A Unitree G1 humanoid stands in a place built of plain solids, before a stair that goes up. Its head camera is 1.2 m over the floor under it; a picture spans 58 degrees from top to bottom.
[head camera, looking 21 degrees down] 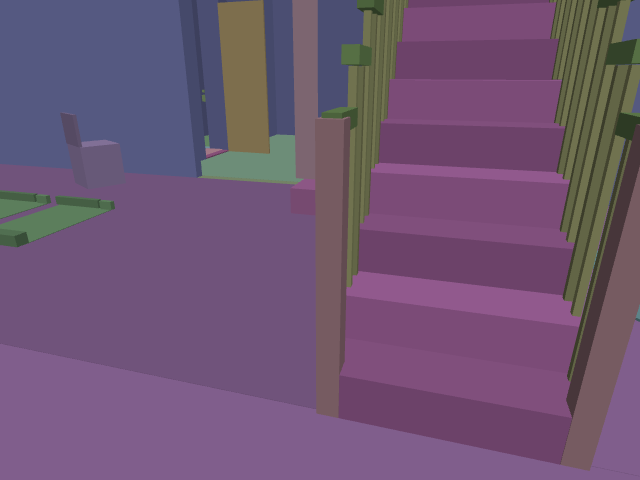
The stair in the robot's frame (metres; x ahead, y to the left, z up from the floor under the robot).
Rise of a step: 0.20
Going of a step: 0.23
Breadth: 0.90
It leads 16 degrees to the right of straight ahead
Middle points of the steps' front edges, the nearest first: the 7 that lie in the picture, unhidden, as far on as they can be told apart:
1.17 -0.43 0.20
1.39 -0.49 0.39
1.62 -0.56 0.59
1.84 -0.62 0.78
2.07 -0.69 0.98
2.30 -0.75 1.17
2.52 -0.82 1.37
